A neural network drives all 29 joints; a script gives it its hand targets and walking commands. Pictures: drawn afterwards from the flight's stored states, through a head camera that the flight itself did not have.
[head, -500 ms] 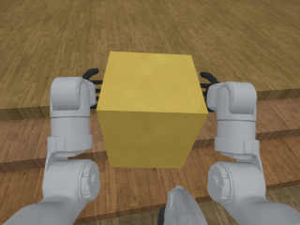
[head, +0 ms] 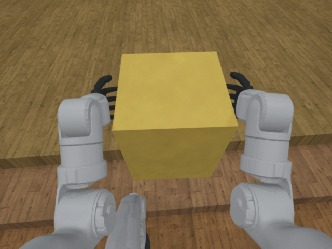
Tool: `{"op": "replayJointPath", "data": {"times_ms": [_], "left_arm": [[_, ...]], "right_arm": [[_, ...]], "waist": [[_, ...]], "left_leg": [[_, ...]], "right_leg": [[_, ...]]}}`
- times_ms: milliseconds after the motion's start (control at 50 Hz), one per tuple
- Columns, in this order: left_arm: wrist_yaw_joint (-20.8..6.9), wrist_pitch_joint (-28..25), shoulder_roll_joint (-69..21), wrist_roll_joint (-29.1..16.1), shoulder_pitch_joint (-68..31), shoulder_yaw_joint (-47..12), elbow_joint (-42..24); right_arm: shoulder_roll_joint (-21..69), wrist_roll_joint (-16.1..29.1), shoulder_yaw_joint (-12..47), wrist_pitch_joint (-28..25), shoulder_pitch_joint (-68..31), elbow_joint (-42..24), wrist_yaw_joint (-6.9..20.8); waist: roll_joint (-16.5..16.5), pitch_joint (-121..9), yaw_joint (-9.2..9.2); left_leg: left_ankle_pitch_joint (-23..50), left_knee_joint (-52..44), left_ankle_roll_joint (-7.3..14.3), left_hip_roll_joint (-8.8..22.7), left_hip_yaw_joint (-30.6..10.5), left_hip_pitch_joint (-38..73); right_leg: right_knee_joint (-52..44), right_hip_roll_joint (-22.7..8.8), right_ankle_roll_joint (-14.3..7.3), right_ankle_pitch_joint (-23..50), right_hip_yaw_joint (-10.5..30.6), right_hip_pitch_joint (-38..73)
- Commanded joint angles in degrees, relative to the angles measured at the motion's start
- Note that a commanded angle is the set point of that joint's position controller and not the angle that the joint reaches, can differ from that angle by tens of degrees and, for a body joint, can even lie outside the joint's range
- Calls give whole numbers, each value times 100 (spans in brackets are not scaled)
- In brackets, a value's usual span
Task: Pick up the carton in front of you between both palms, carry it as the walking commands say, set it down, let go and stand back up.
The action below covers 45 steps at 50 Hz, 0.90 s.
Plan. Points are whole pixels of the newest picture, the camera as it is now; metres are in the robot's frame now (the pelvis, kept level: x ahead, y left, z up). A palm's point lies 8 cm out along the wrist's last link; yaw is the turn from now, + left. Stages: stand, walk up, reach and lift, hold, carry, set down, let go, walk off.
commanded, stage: carry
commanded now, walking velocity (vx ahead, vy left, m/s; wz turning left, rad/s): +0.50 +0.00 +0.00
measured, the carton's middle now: (170, 121) +0.39 +0.02 +0.10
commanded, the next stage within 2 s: none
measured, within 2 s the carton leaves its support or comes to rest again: neither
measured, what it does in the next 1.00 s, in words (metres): climbs: left foot 0.11 m higher, then right foot 0.11 m higher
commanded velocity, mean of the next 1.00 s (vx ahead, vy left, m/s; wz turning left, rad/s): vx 0.50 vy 0.00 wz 0.00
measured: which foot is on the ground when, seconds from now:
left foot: up 0.00-0.04, down 0.06-0.68, up 0.70-1.00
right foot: down 0.00-0.10, up 0.12-0.62, down 0.64-1.00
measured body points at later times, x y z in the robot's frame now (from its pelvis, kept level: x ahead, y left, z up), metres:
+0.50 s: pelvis +0.27 +0.05 +0.10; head +0.29 +0.07 +0.55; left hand +0.67 +0.19 +0.28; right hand +0.65 -0.11 +0.29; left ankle +0.22 +0.14 -0.64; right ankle +0.39 -0.07 -0.40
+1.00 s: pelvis +0.55 +0.01 +0.20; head +0.60 +0.00 +0.64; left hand +0.93 +0.19 +0.36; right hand +0.96 -0.12 +0.36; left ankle +0.59 +0.13 -0.32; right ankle +0.57 -0.09 -0.53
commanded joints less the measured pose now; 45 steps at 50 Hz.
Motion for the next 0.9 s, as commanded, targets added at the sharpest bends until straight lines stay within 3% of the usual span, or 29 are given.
{"op": "replayJointPath", "data": {"times_ms": [0, 40, 60, 80, 100, 120, 140, 180, 220, 260, 300, 380, 420, 460, 480, 540, 560, 600, 620, 640, 660, 680, 700, 720, 740, 760, 800, 860, 880], "left_arm": [[-1702, 34, -5822, -2686, -4752, -3465, -74], [-1712, 38, -5923, -2590, -4540, -3208, 406], [-1709, 13, -5940, -2501, -4532, -3109, 558], [-1683, -19, -5979, -2400, -4643, -3009, 612], [-1663, -92, -6025, -2232, -4312, -2938, 748], [-1636, -115, -5991, -2144, -4272, -2842, 737], [-1572, -164, -6091, -2091, -4543, -2807, 603], [-1475, -172, -6170, -2136, -4866, -2928, 25], [-1358, -143, -6132, -2219, -5144, -3083, -499], [-1260, -101, -5990, -2288, -5111, -3205, -859], [-1202, -36, -5794, -2312, -5004, -3294, -1036], [-1241, 188, -5538, -2248, -4597, -3335, -512], [-1299, 235, -5486, -2179, -4618, -3300, -118], [-1343, 237, -5553, -2131, -4657, -3218, 304], [-1346, 231, -5572, -2133, -4646, -3168, 458], [-1344, 200, -5817, -2135, -4642, -2986, 885], [-1350, 182, -5949, -2149, -4577, -2916, 1053], [-1366, 91, -6153, -2202, -4519, -2785, 1266], [-1385, 24, -6234, -2306, -4576, -2790, 1176], [-1414, -50, -6344, -2413, -4857, -2838, 995], [-1445, -119, -6517, -2515, -4899, -2929, 826], [-1452, -240, -6484, -2656, -4789, -3025, 667], [-1448, -271, -6537, -2746, -4928, -3037, 309], [-1452, -312, -6596, -2868, -5271, -3148, -173], [-1445, -344, -6613, -2946, -5592, -3294, -684], [-1442, -350, -6637, -3029, -5776, -3414, -1046], [-1395, -308, -6582, -3124, -5822, -3557, -1608], [-1341, -177, -6218, -3050, -5523, -3672, -2044], [-1346, -106, -6109, -2958, -5284, -3711, -1870]], "right_arm": [[5657, 2155, 3433, -143, -4132, 370, 952], [5857, 2274, 3306, -169, -3966, 799, 983], [5996, 2347, 3238, -206, -3864, 959, 1020], [6059, 2457, 3162, -277, -4027, 906, 1063], [6183, 2590, 3197, -339, -4065, 965, 1122], [6265, 2657, 3208, -454, -4027, 835, 1157], [6386, 2757, 3295, -483, -4390, 467, 1192], [6621, 3137, 3505, -573, -5162, -435, 1246], [6737, 3393, 3691, -559, -5663, -1061, 1252], [6587, 3427, 3781, -463, -5558, -1370, 1192], [6363, 3371, 3783, -344, -5352, -1460, 1129], [5810, 3005, 3594, -111, -4671, -845, 1101], [5720, 2905, 3521, -51, -4681, -507, 1168], [5747, 2858, 3389, -31, -4762, -140, 1251], [5794, 2850, 3323, -32, -4803, -36, 1289], [5855, 2763, 3023, -46, -4689, 501, 1369], [5905, 2710, 2948, -58, -4657, 657, 1382], [5975, 2646, 2806, -125, -4536, 879, 1401], [5983, 2601, 2741, -184, -4601, 826, 1392], [6017, 2560, 2727, -240, -4711, 749, 1358], [6144, 2405, 2784, -289, -4604, 571, 1297], [5988, 2405, 2739, -276, -4478, 479, 1238], [5977, 2348, 2793, -304, -4671, 330, 1154], [6014, 2348, 2815, -302, -4701, 141, 1101], [6066, 2358, 2877, -307, -4746, -113, 1062], [6083, 2392, 2962, -292, -4855, -351, 1029], [5988, 2450, 3169, -279, -4957, -840, 945], [5727, 2435, 3457, -253, -4583, -1235, 864], [5642, 2379, 3503, -226, -4343, -1149, 847]], "waist": [[-1314, -2249, -263], [-1575, -2605, -621], [-1581, -3038, -983], [-774, -3582, -1344], [294, -3592, -1109], [1878, -4227, -1103], [1115, -4343, -993], [374, -3532, -755], [425, -3201, -678], [249, -3085, -690], [-47, -3109, -731], [222, -2951, -1128], [122, -2541, -1153], [189, -2057, -1004], [186, -2032, -874], [782, -1865, -830], [952, -1992, -693], [1379, -2519, -326], [1413, -2956, 70], [755, -3477, 392], [-331, -3836, 212], [-2140, -4587, 240], [-1384, -4715, 69], [-865, -4232, 68], [-615, -3920, -64], [-907, -3695, -100], [-707, -3567, -26], [-442, -3571, -10], [-530, -3662, 38]], "left_leg": [[961, -2382, 107, -130, 685, 2296], [1117, -3162, 278, -731, 1187, 3299], [1336, -4010, 234, -1041, 1297, 4233], [1712, -5013, 294, -1082, 843, 5933], [2241, -6229, 599, 312, -1901, 7313], [3980, -6745, 1425, 1323, -4368, 7866], [4042, -6229, 1484, 1203, -3956, 7928], [2233, -6047, 995, 882, -2997, 7036], [944, -6415, 803, 771, -2503, 6743], [428, -6606, 821, 774, -2211, 6677], [1044, -6611, 888, 783, -1898, 6978], [1536, -6756, 1196, 1229, -2240, 8456], [1203, -7078, 1093, 1098, -2052, 8411], [985, -7428, 839, 834, -1611, 7863], [1329, -7608, 780, 646, -1201, 7348], [2846, -8108, 703, 401, -190, 6615], [4332, -7969, 602, 295, 328, 6292], [8238, -6744, 373, 402, 628, 6633], [8725, -5577, 173, 357, 682, 6724], [7391, -4011, -88, 73, 639, 6027], [3013, -2635, -351, -327, 174, 3949], [733, 2, -488, -1251, -430, 3123], [1046, 945, -274, -1041, -1258, 2744], [1076, 1125, -186, -869, -1119, 2337], [1049, 1169, -115, -668, -1011, 2066], [993, 1338, -48, -632, -982, 1720], [866, 914, 79, -560, -812, 1268], [225, 111, 19, -444, -543, 874], [245, 170, 25, -449, -369, 688]], "right_leg": [[-1415, -777, -990, 2030, 208, 134], [-292, -850, -813, 6200, -155, 634], [927, -790, -610, 7191, -353, 826], [2754, -428, -296, 6281, -159, 269], [4172, 26, 16, 1531, 295, -1869], [6537, 822, 245, -280, 894, -2877], [7654, 673, 6, -122, 1632, -3225], [7751, 248, -234, 172, 1333, -3886], [7567, 84, -397, 204, 1229, -4202], [7252, 68, -439, -58, 954, -4460], [6940, -40, -397, 140, 759, -4809], [8309, -232, -401, -647, 736, -6955], [8328, -269, -383, -949, 577, -7503], [7628, -345, -326, -820, 423, -7298], [6946, -425, -306, -530, 327, -6610], [4941, -264, -420, 11, -322, -4879], [4209, -80, -544, 371, -547, -3834], [3312, 559, -708, 625, -956, -2440], [2527, 807, -680, 853, -973, -1447], [1404, 726, -598, 1348, -585, 299], [631, -543, -1010, 1152, 1796, 2176], [-20, -1660, -1925, 2241, 4583, 2517], [308, -1568, -1882, 2126, 4374, 2415], [481, -1425, -1716, 1715, 3834, 1969], [407, -1438, -1472, 1144, 3589, 1615], [285, -1402, -1409, 737, 3420, 1535], [262, -1201, -1286, 474, 2888, 1864], [205, -1295, -1415, 910, 2572, 2205], [258, -1317, -1462, 1428, 2443, 2344]]}}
